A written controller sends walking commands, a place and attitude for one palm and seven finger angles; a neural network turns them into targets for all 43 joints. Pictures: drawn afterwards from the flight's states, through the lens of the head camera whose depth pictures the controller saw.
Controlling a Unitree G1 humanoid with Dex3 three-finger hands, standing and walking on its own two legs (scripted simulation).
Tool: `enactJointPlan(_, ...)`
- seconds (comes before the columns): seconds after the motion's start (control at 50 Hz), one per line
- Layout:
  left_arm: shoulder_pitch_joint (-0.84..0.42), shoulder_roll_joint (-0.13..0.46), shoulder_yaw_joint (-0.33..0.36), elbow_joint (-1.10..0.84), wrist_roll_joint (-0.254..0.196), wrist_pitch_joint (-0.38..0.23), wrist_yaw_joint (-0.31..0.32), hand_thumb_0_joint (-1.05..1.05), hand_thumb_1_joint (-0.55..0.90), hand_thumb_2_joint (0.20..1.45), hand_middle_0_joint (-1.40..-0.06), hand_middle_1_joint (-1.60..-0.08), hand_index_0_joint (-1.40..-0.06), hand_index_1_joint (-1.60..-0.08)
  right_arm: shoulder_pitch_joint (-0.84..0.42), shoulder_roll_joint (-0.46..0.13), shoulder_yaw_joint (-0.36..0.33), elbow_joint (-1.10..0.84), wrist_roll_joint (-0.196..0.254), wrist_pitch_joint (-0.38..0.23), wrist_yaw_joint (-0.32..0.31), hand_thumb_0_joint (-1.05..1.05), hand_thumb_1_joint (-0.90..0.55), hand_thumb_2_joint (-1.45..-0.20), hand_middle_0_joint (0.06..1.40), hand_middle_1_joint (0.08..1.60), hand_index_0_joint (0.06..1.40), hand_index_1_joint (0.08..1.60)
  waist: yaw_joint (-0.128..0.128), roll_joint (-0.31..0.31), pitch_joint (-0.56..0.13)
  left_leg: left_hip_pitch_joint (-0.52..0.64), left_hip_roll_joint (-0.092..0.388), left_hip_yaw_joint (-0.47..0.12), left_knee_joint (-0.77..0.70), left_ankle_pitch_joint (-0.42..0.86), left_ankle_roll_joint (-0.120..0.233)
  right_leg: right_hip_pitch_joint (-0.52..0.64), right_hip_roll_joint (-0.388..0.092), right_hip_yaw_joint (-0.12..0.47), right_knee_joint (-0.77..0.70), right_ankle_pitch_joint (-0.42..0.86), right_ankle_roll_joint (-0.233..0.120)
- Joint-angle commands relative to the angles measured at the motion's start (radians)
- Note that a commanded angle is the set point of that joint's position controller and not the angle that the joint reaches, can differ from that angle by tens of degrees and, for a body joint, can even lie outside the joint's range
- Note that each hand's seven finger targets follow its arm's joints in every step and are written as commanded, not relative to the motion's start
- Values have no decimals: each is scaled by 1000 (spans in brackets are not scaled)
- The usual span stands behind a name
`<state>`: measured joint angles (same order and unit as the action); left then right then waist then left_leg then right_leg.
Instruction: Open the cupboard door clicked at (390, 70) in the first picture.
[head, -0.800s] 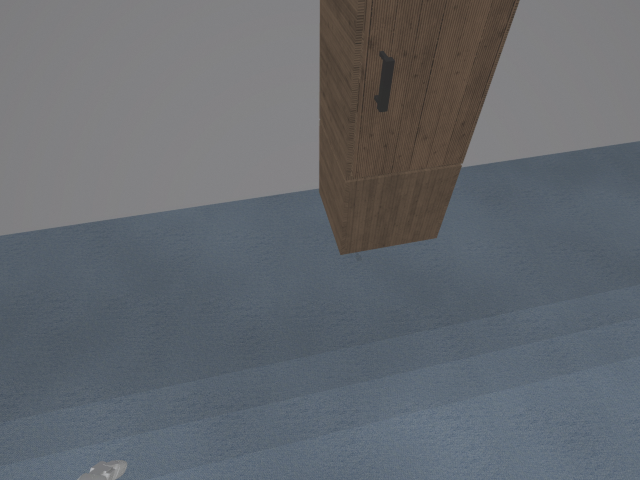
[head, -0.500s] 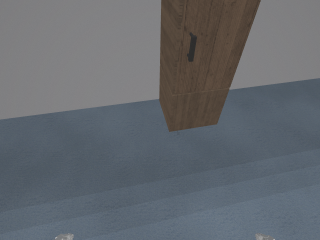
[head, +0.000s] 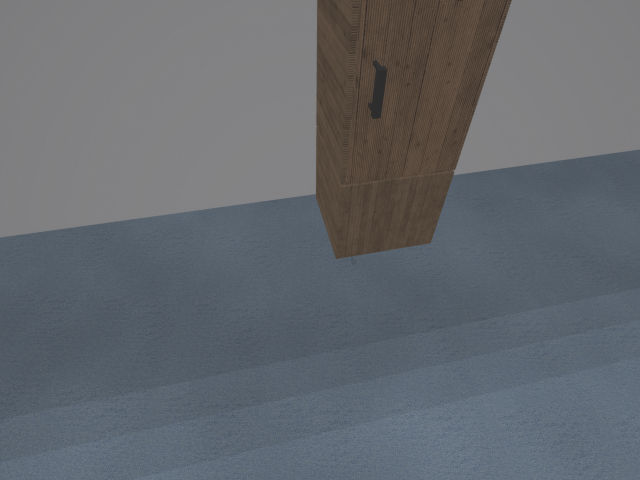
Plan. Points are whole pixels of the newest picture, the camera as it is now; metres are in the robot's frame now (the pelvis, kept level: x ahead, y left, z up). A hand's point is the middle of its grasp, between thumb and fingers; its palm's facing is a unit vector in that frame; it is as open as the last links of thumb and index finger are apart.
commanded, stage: stand and wait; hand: left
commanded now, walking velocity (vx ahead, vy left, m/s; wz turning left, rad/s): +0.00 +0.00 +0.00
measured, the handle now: (375, 89) +1.06 -0.09 -0.02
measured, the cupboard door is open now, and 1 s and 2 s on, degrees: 0 0 0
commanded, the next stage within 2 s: look at it before walking up in 0.12 s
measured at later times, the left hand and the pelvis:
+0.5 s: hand out of the picture +0.07 +0.25 -0.16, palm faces -0.04 -0.94 -0.33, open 7.4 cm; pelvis +0.00 +0.00 +0.00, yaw +0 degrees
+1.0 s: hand out of the picture +0.06 +0.24 -0.16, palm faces -0.05 -0.94 -0.34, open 7.4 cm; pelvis -0.01 +0.00 +0.00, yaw -3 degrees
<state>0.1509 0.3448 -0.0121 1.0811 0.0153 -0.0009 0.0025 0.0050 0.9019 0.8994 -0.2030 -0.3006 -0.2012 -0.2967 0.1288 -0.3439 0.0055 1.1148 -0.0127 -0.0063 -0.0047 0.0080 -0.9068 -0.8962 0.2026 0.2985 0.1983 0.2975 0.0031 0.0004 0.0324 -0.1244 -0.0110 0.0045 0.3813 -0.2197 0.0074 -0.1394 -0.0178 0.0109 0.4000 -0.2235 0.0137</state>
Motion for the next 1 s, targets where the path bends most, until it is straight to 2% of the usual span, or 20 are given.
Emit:
enactJointPlan(0.0,-55,201,45,-67,-4,-22,9,0,900,900,-200,-300,-200,-300,-58,-200,-41,-68,4,-27,-8,0,-900,-900,200,300,200,300,0,-14,-36,-24,120,-106,-78,92,24,-19,-101,98,-77,72,-43)
enactJointPlan(0.18,-53,198,46,-65,-2,-26,9,0,900,900,-200,-300,-200,-300,-55,-202,-42,-68,5,-30,-7,0,-900,-900,200,300,200,300,-1,-17,-61,-4,125,-104,-71,131,23,-14,-100,97,-72,116,-42)
enactJointPlan(0.56,-48,198,44,-56,-3,-27,8,0,900,900,-200,-300,-200,-300,-65,-203,-42,-62,6,-32,-8,0,-900,-900,200,300,200,300,0,-6,-53,8,128,-103,-81,148,21,-11,-101,94,-83,138,-39)
enactJointPlan(0.64,-45,200,44,-57,-3,-28,10,0,900,900,-200,-300,-200,-300,-63,-202,-42,-63,6,-33,-9,0,-900,-900,200,300,200,300,0,-10,-72,21,130,-103,-77,184,22,6,-105,92,-79,177,-40)
enactJointPlan(0.78,-44,201,43,-55,-1,-26,9,0,900,900,-200,-300,-200,-300,-65,-204,-41,-62,8,-29,-7,0,-900,-900,200,300,200,300,2,-8,-40,2,127,-110,-94,127,21,-7,-100,95,-97,115,-37)
enactJointPlan(0.84,-48,203,44,-57,-2,-25,8,0,900,900,-200,-300,-200,-300,-65,-208,-43,-62,5,-31,-9,0,-900,-900,200,300,200,300,-1,-5,-46,21,131,-100,-90,140,19,-18,-97,103,-93,136,-40)
enactJointPlan(0.86,-49,196,46,-63,-2,-20,7,0,900,900,-200,-300,-200,-300,-55,-201,-44,-63,5,-30,-11,0,-900,-900,200,300,200,300,-2,3,-47,26,136,-88,-76,145,19,-29,-95,106,-79,157,-40)
enactJointPlan(0.9,-8,114,37,-64,-2,3,11,0,900,900,-200,-300,-200,-300,-10,-112,-33,-63,2,-17,-15,0,-900,-900,200,300,200,300,-5,-6,-47,29,141,-54,-33,162,8,-68,-88,113,-32,208,-31)
enactJointPlan(0.92,13,88,34,-69,-2,14,12,0,900,900,-200,-300,-200,-300,13,-85,-32,-69,2,-8,-18,0,-900,-900,200,300,200,300,-8,-3,-47,31,147,-38,-16,169,3,-89,-81,118,-4,229,-27)
enactJointPlan(0.98,35,84,48,-112,2,33,7,0,900,900,-200,-300,-200,-300,30,-108,-54,-112,1,6,-25,0,-900,-900,200,300,200,300,-8,36,-42,13,191,-49,-1,137,25,-160,-41,106,100,201,-22)
